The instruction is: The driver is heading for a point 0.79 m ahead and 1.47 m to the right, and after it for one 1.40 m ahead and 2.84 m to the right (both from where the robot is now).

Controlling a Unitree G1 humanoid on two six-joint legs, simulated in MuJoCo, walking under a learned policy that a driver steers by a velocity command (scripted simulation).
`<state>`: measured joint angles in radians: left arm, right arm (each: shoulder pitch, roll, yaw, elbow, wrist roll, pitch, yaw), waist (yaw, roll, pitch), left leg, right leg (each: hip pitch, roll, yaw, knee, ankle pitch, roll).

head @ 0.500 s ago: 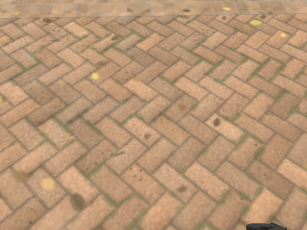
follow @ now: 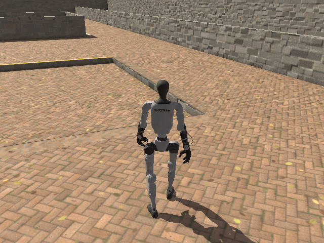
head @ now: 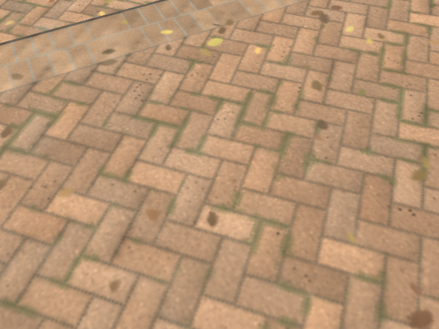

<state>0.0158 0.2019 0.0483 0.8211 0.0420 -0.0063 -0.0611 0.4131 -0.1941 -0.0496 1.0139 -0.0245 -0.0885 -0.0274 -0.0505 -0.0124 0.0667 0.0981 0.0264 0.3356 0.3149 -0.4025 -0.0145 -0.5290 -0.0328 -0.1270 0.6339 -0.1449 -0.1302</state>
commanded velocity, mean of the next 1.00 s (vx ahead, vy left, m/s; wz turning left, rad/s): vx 0.10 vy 0.00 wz -0.59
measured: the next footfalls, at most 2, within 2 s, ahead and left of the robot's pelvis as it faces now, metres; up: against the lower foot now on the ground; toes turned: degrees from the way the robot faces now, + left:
right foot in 0.04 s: +0.17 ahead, -0.07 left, +0.00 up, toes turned -7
left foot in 0.68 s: +0.28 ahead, +0.09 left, +0.00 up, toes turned -29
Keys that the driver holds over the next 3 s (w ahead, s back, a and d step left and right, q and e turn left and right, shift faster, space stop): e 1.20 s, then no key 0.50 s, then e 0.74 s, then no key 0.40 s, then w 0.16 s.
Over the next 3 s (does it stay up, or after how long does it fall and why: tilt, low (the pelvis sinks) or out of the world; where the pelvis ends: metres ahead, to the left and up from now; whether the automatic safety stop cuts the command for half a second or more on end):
stays up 0.16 -0.01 0.02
